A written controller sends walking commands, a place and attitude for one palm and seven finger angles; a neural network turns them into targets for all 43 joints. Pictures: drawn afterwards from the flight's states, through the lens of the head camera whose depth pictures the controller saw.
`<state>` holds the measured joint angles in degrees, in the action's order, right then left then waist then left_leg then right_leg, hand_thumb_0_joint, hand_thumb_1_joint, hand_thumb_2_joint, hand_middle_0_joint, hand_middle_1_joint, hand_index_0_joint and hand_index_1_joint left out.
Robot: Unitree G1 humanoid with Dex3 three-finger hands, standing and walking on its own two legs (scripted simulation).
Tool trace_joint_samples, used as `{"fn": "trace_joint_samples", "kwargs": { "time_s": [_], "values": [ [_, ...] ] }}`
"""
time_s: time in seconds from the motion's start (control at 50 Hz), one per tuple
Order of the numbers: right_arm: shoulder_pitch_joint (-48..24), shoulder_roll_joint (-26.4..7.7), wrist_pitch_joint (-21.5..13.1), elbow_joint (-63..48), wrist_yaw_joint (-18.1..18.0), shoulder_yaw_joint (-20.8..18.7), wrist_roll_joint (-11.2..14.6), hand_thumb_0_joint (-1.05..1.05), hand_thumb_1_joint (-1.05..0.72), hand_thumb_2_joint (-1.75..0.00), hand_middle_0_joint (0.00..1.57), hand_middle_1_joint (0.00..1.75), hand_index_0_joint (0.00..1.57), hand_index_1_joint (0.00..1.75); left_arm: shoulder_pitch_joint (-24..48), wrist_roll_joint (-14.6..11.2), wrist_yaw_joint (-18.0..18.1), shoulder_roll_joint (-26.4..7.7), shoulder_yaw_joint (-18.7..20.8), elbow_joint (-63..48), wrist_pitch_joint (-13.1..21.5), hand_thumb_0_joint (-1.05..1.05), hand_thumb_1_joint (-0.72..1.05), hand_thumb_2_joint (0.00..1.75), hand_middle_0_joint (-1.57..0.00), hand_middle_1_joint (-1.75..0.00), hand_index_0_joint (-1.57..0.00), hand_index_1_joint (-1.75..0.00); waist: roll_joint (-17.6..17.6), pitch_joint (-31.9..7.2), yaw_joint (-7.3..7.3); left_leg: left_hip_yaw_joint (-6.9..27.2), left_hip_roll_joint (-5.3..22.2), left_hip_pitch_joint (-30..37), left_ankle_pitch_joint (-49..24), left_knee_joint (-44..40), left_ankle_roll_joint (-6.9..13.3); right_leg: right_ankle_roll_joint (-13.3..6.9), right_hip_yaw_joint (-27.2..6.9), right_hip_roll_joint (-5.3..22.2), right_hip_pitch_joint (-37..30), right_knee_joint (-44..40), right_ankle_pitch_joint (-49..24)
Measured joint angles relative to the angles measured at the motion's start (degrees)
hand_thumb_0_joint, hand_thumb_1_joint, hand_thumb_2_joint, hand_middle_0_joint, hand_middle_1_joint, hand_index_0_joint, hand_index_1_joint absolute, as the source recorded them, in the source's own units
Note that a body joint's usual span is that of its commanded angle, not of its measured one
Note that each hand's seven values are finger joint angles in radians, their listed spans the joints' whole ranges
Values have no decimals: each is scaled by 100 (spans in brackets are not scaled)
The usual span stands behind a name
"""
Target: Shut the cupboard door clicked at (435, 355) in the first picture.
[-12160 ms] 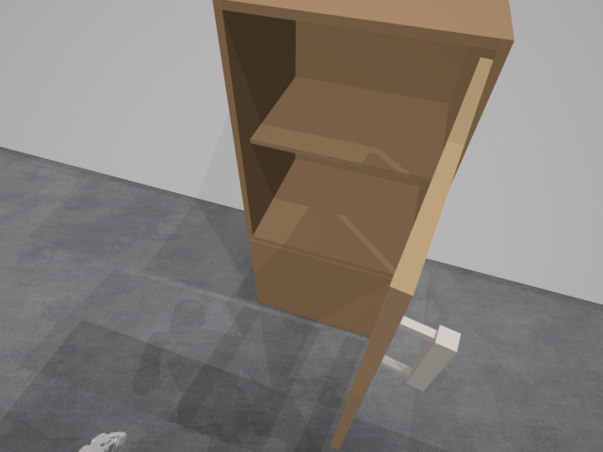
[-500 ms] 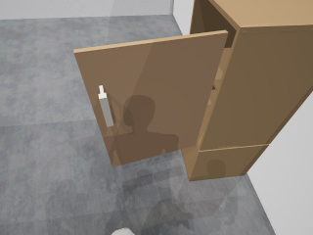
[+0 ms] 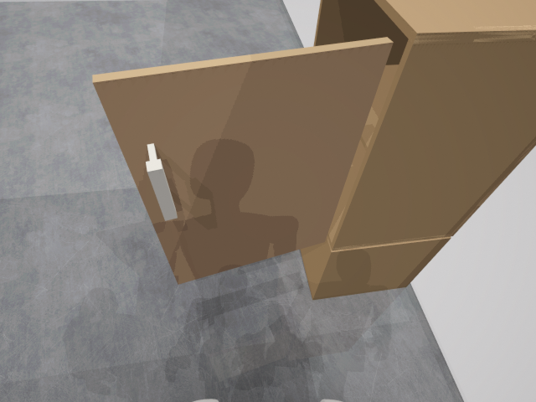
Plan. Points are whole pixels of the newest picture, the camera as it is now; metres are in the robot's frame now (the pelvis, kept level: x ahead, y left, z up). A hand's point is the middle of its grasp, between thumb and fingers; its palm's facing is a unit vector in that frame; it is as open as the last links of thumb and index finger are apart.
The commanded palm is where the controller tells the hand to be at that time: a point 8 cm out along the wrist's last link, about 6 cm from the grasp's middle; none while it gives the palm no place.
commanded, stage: come to a stop and stand still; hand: left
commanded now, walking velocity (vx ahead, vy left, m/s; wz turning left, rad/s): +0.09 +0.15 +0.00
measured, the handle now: (161, 183) +0.41 +0.21 +0.07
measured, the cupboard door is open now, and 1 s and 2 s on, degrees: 100 100 100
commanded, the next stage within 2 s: look again from close up in 0.66 s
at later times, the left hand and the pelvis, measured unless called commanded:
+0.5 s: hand out of the picture +0.07 +0.16 -0.16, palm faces +0.02 -0.96 -0.27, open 7.4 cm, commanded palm none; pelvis -0.01 -0.03 -0.02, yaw +1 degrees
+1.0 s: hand out of the picture +0.02 +0.15 -0.17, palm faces +0.02 -0.98 -0.20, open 7.4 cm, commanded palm none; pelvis +0.02 -0.03 +0.00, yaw +0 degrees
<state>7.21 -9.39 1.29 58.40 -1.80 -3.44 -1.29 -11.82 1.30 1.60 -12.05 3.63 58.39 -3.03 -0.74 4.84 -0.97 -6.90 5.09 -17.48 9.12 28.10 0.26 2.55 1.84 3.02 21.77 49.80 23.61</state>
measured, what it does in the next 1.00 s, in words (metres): steps on the spot: right foot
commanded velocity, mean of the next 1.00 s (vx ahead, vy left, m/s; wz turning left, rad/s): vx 0.03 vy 0.05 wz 0.00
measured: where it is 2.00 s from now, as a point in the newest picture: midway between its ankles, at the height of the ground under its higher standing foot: outside the picture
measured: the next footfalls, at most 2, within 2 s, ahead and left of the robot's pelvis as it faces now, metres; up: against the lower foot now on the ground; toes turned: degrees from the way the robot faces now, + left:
right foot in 0.06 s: +0.05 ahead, -0.15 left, +0.00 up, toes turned +1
left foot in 1.96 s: +0.12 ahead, +0.02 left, +0.00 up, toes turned +21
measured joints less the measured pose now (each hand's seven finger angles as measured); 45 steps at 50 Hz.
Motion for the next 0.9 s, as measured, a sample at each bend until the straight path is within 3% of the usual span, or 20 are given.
{"fn": "trace_joint_samples", "kwargs": {
  "time_s": [0.04,0.06,0.12,0.16,0.26,0.32,0.4,0.46,0.52,0.62,0.76,0.9],
  "values": [
    [183,-82,24,-108,103,-3,3,0,-92,-90,20,30,20,30,-138,17,-1,-104,-69,-189,135,0,91,90,-20,-29,-20,-30,-109,-218,-10,-103,-16,-343,207,491,-85,-199,-234,125,-293,-1160,-465],
    [236,-135,25,-172,135,-5,-11,0,-92,-90,20,30,20,30,-153,25,9,-127,-79,-194,226,0,91,90,-20,-29,-20,-30,-144,-241,-4,-152,-31,-487,376,814,-123,-281,-365,189,-290,-1274,-661],
    [396,-384,46,-231,190,-60,-15,0,-92,-90,20,30,20,30,-97,79,-26,89,-253,-49,279,0,91,90,-20,-29,-20,-30,275,-148,174,218,-110,-409,622,1137,-125,-60,-301,108,-348,-791,-344],
    [599,-425,88,-251,232,-44,-1,1,-91,-90,20,30,20,30,-180,70,-64,173,-310,-54,257,1,91,90,-20,-29,-20,-30,350,-262,245,296,-219,-270,691,1086,-144,5,-352,128,-418,-727,-249],
    [1186,-350,153,-287,304,27,-55,1,-91,-90,20,30,20,30,-173,80,-81,190,-286,-247,74,1,90,90,-21,-30,-21,-30,248,-410,345,344,-377,-217,1005,1185,-113,-63,-404,217,-397,-517,-95],
    [1523,-304,136,-250,296,79,-90,1,-91,-90,20,30,20,30,-101,63,-97,142,-256,-354,17,1,90,90,-21,-30,-21,-30,175,-374,383,322,-433,-215,690,1164,-104,-107,-460,254,-297,-277,158],
    [1870,-175,119,-90,234,143,-94,1,-91,-90,20,30,20,30,-4,2,-89,110,-218,-445,39,1,90,90,-21,-30,-21,-30,254,-359,484,433,-434,-354,496,1074,-111,-327,-451,52,-189,-196,517],
    [1936,-52,206,75,224,205,-66,1,-91,-90,20,30,20,30,-13,-16,-97,160,-200,-511,220,1,90,90,-20,-30,-21,-30,297,-276,407,597,-497,-448,801,1109,-72,-274,-443,-37,-272,-553,-215],
    [1836,-58,242,142,225,188,-42,1,-91,-90,20,30,20,30,-191,-33,-90,293,-248,-433,272,1,90,90,-20,-30,-21,-30,341,-282,302,628,-521,-481,1116,1378,-66,-198,-386,-10,-416,-888,-318],
    [1558,-63,-16,-2,175,189,-27,1,-91,-90,20,30,20,30,-391,-27,-67,301,-252,-156,137,1,91,90,-21,-30,-21,-30,231,-275,256,591,-506,-60,455,603,-115,-142,-424,-31,-382,-1000,-325],
    [993,25,-148,-12,93,271,0,1,-91,-90,20,30,20,30,-463,-36,-84,293,-299,133,250,1,91,90,-20,-30,-20,-30,154,-207,33,582,-405,172,349,109,-168,-153,-418,-126,-655,-1649,-632],
    [555,-171,-190,39,74,239,44,2,-93,-90,20,30,20,30,-516,-20,-96,335,-374,366,303,1,91,90,-20,-30,-20,-30,161,-214,-13,585,-345,373,342,-87,-221,-182,-404,-181,-864,-1878,-657]
  ]
}}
